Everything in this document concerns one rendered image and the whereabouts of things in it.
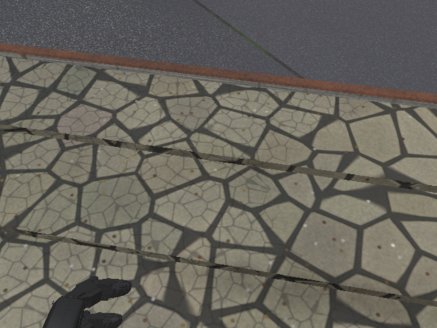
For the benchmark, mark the robot left hand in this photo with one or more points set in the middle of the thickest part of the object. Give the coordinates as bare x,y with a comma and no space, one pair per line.
68,311

